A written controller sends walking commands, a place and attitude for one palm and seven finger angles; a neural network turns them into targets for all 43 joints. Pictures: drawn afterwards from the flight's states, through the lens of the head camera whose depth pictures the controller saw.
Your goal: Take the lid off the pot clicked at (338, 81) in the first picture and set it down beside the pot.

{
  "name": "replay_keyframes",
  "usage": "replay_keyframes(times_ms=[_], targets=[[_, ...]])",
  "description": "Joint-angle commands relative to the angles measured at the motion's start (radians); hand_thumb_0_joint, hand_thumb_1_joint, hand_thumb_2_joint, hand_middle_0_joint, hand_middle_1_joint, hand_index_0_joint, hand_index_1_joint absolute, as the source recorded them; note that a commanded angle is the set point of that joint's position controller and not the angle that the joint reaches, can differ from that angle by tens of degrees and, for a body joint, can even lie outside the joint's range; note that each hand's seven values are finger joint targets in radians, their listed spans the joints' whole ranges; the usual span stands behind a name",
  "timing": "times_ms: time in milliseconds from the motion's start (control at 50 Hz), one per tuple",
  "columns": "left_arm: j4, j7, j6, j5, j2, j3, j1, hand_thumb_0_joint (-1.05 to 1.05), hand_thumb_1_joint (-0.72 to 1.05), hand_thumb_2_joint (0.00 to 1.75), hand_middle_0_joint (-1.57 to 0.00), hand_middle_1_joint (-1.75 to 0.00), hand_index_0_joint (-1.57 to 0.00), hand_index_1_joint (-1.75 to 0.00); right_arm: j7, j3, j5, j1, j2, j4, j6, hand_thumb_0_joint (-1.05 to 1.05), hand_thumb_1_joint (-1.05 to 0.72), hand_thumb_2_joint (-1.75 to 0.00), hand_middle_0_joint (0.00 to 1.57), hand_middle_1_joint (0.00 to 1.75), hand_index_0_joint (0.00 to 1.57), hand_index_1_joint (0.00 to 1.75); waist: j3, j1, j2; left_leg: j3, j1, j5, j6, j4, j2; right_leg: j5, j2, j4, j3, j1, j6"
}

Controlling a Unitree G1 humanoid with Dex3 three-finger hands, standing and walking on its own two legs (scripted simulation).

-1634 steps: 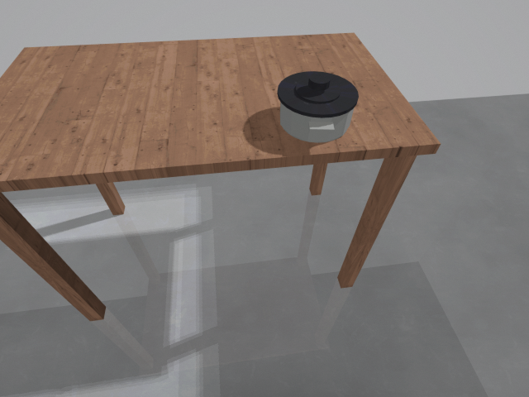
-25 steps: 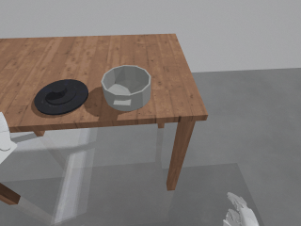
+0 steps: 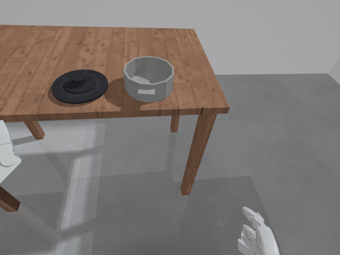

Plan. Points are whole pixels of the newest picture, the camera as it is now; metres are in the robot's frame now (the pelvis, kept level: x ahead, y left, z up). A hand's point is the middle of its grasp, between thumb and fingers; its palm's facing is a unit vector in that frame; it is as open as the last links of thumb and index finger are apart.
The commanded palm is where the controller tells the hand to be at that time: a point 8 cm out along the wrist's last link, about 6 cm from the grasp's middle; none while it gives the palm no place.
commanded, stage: step back with the hand held close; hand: left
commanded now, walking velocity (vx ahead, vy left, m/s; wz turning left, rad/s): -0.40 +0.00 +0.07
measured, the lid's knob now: (78, 78) +0.62 +0.35 +0.05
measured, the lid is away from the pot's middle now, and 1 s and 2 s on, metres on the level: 0.24 0.24 0.24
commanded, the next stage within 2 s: stop stepping back and stand still in 0.06 s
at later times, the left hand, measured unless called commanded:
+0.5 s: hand out of the picture +0.05 +0.23 +0.23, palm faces +0.37 -0.76 -0.53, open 7.4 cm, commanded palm +0.00 +0.29 +0.23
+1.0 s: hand out of the picture +0.06 +0.25 +0.20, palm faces +0.43 -0.72 -0.55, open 7.4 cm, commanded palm none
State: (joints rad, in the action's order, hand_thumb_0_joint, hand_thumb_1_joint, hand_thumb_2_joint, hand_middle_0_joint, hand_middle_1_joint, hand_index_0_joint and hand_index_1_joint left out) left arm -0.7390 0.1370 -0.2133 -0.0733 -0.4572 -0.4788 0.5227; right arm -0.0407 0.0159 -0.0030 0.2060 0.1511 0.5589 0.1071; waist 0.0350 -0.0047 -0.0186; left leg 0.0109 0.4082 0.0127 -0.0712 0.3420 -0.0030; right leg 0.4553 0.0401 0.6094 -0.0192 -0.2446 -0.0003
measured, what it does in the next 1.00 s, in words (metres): walks backwards: right foot, then left foot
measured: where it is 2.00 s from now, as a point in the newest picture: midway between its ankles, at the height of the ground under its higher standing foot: outside the picture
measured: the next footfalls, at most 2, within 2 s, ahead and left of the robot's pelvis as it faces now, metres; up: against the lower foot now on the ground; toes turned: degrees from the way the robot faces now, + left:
right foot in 0.06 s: -0.04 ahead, -0.14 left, +0.00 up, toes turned -2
left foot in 0.26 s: -0.02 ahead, +0.13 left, +0.00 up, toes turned +0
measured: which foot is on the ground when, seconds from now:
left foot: down 0.00-0.06, up 0.08-0.24, down 0.26-0.48, up 0.50-0.74, down 0.76-0.98, up 1.00-1.00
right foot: up 0.00-0.04, down 0.06-0.26, up 0.28-0.44, down 0.46-1.00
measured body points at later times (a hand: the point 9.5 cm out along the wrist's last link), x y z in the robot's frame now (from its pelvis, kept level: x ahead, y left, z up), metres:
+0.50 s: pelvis -0.12 +0.01 -0.01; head -0.13 +0.02 +0.44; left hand +0.03 +0.27 +0.26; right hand +0.02 -0.21 -0.09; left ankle -0.06 +0.13 -0.73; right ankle -0.12 -0.08 -0.74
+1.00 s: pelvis -0.12 +0.02 -0.02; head -0.12 +0.00 +0.43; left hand +0.03 +0.29 +0.23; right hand +0.05 -0.19 -0.12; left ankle -0.15 +0.17 -0.73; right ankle -0.11 -0.05 -0.74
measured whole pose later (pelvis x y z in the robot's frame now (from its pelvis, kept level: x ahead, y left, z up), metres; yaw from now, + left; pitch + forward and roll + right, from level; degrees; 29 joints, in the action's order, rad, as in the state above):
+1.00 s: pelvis -0.12 +0.02 -0.02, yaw +5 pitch +1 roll +1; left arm -0.62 0.12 -0.20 -0.01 -0.48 -0.39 0.49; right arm -0.02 0.00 0.01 0.26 0.19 0.63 0.13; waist 0.03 0.00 -0.02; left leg 0.02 0.32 -0.39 0.05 0.69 0.05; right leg 0.32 0.01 0.63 -0.09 -0.32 0.06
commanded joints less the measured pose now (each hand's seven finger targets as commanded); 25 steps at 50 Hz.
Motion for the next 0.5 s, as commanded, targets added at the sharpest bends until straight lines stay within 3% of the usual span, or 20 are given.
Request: replay_keyframes(times_ms=[0,40,60,100,120,140,160,180,200,220,240,260,280,300,320,360,400,420,440,480], targets=[[-0.168,0.007,-0.072,-0.005,-0.187,-0.11,-0.027,0.0,0.9,0.9,-0.2,-0.3,-0.2,-0.3,-0.016,-0.075,0.0,-0.051,0.164,-0.112,0.031,0.0,-0.9,-0.9,0.2,0.3,0.2,0.3,0.184,-0.006,-0.109,-0.106,-0.134,-0.407,0.102,-0.026,0.099,-0.162,-0.052,-0.329,0.006,0.088,0.063],[-0.182,0.004,-0.103,-0.014,-0.206,-0.096,-0.077,0.0,0.9,0.9,-0.2,-0.3,-0.2,-0.3,-0.02,-0.072,0.009,-0.069,0.158,-0.096,0.026,0.0,-0.9,-0.9,0.2,0.3,0.2,0.3,0.164,-0.003,0.138,-0.037,-0.278,-0.357,0.109,0.461,-0.009,-0.258,-0.316,-0.461,0.18,-0.204,0.159],[-0.179,0.008,-0.113,-0.014,-0.233,-0.125,-0.109,0.0,0.9,0.9,-0.2,-0.3,-0.2,-0.3,-0.026,-0.067,0.005,-0.095,0.155,-0.091,0.034,0.0,-0.9,-0.9,0.2,0.3,0.2,0.3,0.122,0.012,0.152,-0.031,-0.186,-0.448,0.106,0.678,-0.028,-0.396,-0.41,-0.451,0.22,-0.249,0.195],[-0.155,-0.017,-0.091,0.002,-0.19,-0.099,-0.141,0.0,0.9,0.9,-0.2,-0.3,-0.2,-0.3,-0.017,-0.079,0.027,-0.114,0.164,-0.09,0.04,0.0,-0.9,-0.9,0.2,0.3,0.2,0.3,0.088,0.005,0.271,-0.107,-0.013,-0.528,0.08,0.873,-0.013,-0.594,-0.413,-0.359,0.19,-0.216,0.198],[-0.114,-0.02,-0.073,-0.003,-0.168,-0.103,-0.117,0.0,0.9,0.9,-0.2,-0.3,-0.2,-0.3,-0.021,-0.068,0.024,-0.113,0.141,-0.101,0.03,0.0,-0.9,-0.9,0.2,0.3,0.2,0.3,0.016,-0.008,0.26,-0.121,0.052,-0.509,0.073,0.772,0.043,-0.726,-0.394,-0.295,0.146,-0.138,0.185],[0.791,-0.136,0.103,0.083,0.112,0.341,-0.203,0.0,0.9,0.9,-0.2,-0.3,-0.2,-0.3,0.03,-0.107,0.024,-0.054,0.289,0.191,0.074,0.0,-0.9,-0.9,0.2,0.3,0.2,0.3,-0.015,-0.095,0.066,-0.101,0.068,-0.44,0.071,0.744,0.121,-0.821,-0.46,-0.138,0.049,-0.221,0.09],[-0.254,-0.061,-0.022,0.0,-0.219,-0.092,-0.379,0.0,0.9,0.9,-0.2,-0.3,-0.2,-0.3,0.003,-0.072,0.048,-0.147,0.146,-0.165,0.018,0.0,-0.9,-0.9,0.2,0.3,0.2,0.3,-0.028,0.005,0.087,-0.09,-0.037,-0.39,0.073,0.466,0.046,-0.622,-0.271,-0.181,0.053,-0.15,0.087],[-0.05,-0.028,-0.047,-0.011,-0.206,-0.125,-0.238,0.0,0.9,0.9,-0.2,-0.3,-0.2,-0.3,-0.041,-0.038,0.037,-0.11,0.166,-0.11,0.022,0.0,-0.9,-0.9,0.2,0.3,0.2,0.3,-0.069,-0.04,0.062,-0.056,-0.075,-0.282,0.066,0.213,0.051,-0.572,-0.248,-0.108,0.047,-0.14,0.071],[-0.133,-0.03,-0.074,0.001,-0.204,-0.084,-0.258,0.0,0.9,0.9,-0.2,-0.3,-0.2,-0.3,-0.046,-0.041,0.043,-0.139,0.18,-0.141,0.039,0.0,-0.9,-0.9,0.2,0.3,0.2,0.3,-0.073,-0.018,-0.03,-0.063,-0.103,-0.237,0.059,0.051,0.038,-0.45,-0.201,-0.052,0.029,-0.118,0.049],[-0.065,-0.019,-0.06,-0.014,-0.158,-0.105,-0.086,0.0,0.9,0.9,-0.2,-0.3,-0.2,-0.3,-0.042,-0.043,0.037,-0.088,0.183,-0.14,0.048,0.0,-0.9,-0.9,0.2,0.3,0.2,0.3,-0.032,-0.005,-0.17,-0.159,-0.146,-0.089,0.021,-0.046,0.132,-0.327,-0.117,0.06,0.014,-0.109,0.019],[-0.198,-0.018,-0.072,-0.014,-0.134,-0.072,-0.106,0.0,0.9,0.9,-0.2,-0.3,-0.2,-0.3,-0.027,-0.048,0.033,-0.084,0.181,-0.174,0.056,0.0,-0.9,-0.9,0.2,0.3,0.2,0.3,0.037,0.005,-0.267,-0.28,-0.206,0.033,-0.015,-0.021,0.224,-0.08,-0.058,0.114,0.009,-0.161,-0.004],[-0.247,-0.014,-0.08,-0.01,-0.167,-0.101,-0.105,0.0,0.9,0.9,-0.2,-0.3,-0.2,-0.3,-0.017,-0.061,0.035,-0.072,0.185,-0.166,0.067,0.0,-0.9,-0.9,0.2,0.3,0.2,0.3,0.089,0.002,-0.226,-0.301,-0.231,0.028,-0.046,-0.015,0.243,0.01,-0.026,0.146,0.027,-0.156,-0.008],[-0.213,-0.01,-0.074,-0.004,-0.169,-0.131,-0.021,0.0,0.9,0.9,-0.2,-0.3,-0.2,-0.3,-0.014,-0.074,0.032,-0.057,0.184,-0.164,0.075,0.0,-0.9,-0.9,0.2,0.3,0.2,0.3,0.134,0.011,-0.113,-0.245,-0.281,0.143,-0.04,0.034,0.203,-0.014,-0.011,0.092,-0.004,-0.141,-0.014],[-0.294,-0.014,-0.064,-0.033,-0.204,-0.165,0.009,0.0,0.9,0.9,-0.2,-0.3,-0.2,-0.3,-0.008,-0.063,0.018,-0.053,0.17,-0.172,0.088,0.0,-0.9,-0.9,0.2,0.3,0.2,0.3,0.159,-0.003,-0.256,-0.337,-0.243,-0.027,-0.032,-0.059,0.223,0.036,-0.021,0.157,0.007,-0.143,-0.025],[-0.337,-0.009,-0.066,-0.023,-0.184,-0.154,0.0,0.0,0.9,0.9,-0.2,-0.3,-0.2,-0.3,-0.005,-0.063,0.012,-0.046,0.153,-0.165,0.096,0.0,-0.9,-0.9,0.2,0.3,0.2,0.3,0.132,-0.008,-0.263,-0.39,-0.196,-0.139,-0.029,-0.103,0.234,0.02,-0.02,0.187,0.032,-0.122,-0.023],[-0.326,0.007,-0.071,-0.003,-0.161,-0.142,0.061,0.0,0.9,0.9,-0.2,-0.3,-0.2,-0.3,0.005,-0.061,0.012,-0.055,0.164,-0.143,0.102,0.0,-0.9,-0.9,0.2,0.3,0.2,0.3,0.125,-0.005,-0.214,-0.307,-0.101,-0.382,-0.032,-0.109,0.222,-0.044,-0.031,0.088,0.023,-0.008,-0.015],[-0.275,0.016,-0.057,0.006,-0.178,-0.156,0.115,0.0,0.9,0.9,-0.2,-0.3,-0.2,-0.3,0.005,-0.062,0.015,-0.07,0.174,-0.144,0.084,0.0,-0.9,-0.9,0.2,0.3,0.2,0.3,0.134,0.006,-0.174,-0.2,0.039,-0.638,0.0,-0.087,0.156,-0.081,-0.003,-0.079,-0.047,0.197,-0.001],[-0.219,0.019,-0.051,0.012,-0.176,-0.152,0.102,0.0,0.9,0.9,-0.2,-0.3,-0.2,-0.3,0.0,-0.063,0.013,-0.077,0.169,-0.133,0.069,0.0,-0.9,-0.9,0.2,0.3,0.2,0.3,0.112,0.002,-0.133,-0.16,0.11,-0.718,0.014,-0.04,0.123,-0.021,-0.01,-0.134,-0.043,0.248,0.023],[-0.171,0.02,-0.045,0.02,-0.167,-0.143,0.07,0.0,0.9,0.9,-0.2,-0.3,-0.2,-0.3,-0.008,-0.07,0.01,-0.08,0.17,-0.127,0.052,0.0,-0.9,-0.9,0.2,0.3,0.2,0.3,0.083,0.003,-0.054,-0.099,0.165,-0.734,0.034,0.11,0.064,0.089,-0.055,-0.206,0.025,0.239,0.074],[-0.081,0.016,-0.034,0.01,-0.181,-0.142,-0.066,0.0,0.9,0.9,-0.2,-0.3,-0.2,-0.3,-0.018,-0.085,0.013,-0.078,0.178,-0.092,0.024,0.0,-0.9,-0.9,0.2,0.3,0.2,0.3,-0.016,-0.001,0.269,-0.004,0.212,-0.533,0.067,0.763,-0.032,0.383,-0.395,-0.501,0.575,-0.04,0.24]])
